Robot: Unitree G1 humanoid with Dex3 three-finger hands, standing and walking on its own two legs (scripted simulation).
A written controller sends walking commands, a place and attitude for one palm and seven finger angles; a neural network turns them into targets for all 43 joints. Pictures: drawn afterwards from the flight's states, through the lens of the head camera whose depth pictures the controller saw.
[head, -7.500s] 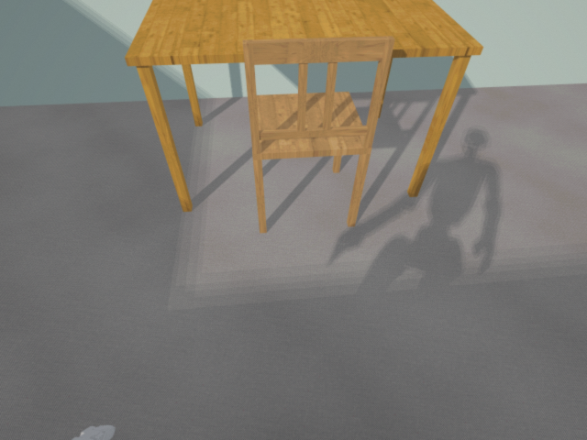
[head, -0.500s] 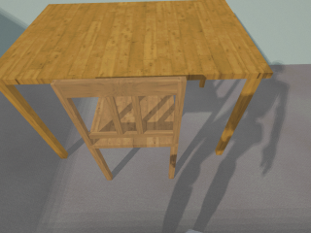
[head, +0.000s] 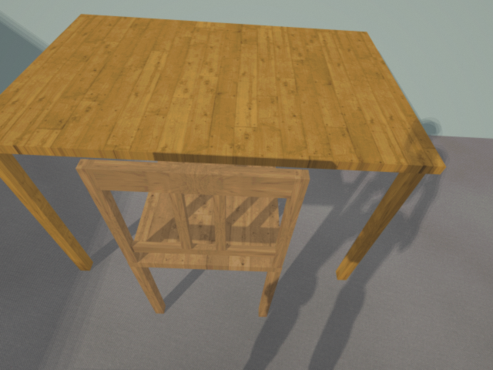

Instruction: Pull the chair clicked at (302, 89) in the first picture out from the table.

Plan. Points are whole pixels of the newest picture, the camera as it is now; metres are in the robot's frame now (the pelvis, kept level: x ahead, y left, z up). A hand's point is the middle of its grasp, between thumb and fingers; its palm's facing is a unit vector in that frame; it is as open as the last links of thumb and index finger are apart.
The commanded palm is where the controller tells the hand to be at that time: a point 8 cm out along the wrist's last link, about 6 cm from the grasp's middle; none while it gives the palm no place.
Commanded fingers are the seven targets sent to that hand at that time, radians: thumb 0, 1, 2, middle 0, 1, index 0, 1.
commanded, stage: come to a stop and stand still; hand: left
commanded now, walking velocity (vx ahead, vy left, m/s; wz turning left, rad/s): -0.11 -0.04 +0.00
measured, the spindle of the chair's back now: (182, 221) +0.44 +0.19 -0.12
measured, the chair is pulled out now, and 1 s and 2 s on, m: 0.00 0.00 0.00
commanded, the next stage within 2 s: look again from close up in 1.26 s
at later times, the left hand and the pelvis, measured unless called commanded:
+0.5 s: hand out of the picture +0.05 +0.18 -0.18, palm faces +0.00 -0.98 -0.21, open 7.4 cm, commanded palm none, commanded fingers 0.00 0.90 0.90 -0.20 -0.30 -0.20 -0.30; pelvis -0.02 +0.00 -0.01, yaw +0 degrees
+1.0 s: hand out of the picture -0.01 +0.18 -0.18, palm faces +0.00 -0.99 -0.16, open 7.3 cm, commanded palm none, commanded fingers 0.00 0.90 0.90 -0.20 -0.30 -0.20 -0.30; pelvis +0.01 +0.02 +0.00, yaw -1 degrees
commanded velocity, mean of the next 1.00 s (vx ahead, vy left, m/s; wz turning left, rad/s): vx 0.00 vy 0.00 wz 0.00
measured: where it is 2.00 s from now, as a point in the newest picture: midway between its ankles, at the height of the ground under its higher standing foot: outside the picture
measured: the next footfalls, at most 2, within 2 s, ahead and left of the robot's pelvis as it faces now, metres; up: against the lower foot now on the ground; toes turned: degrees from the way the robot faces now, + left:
none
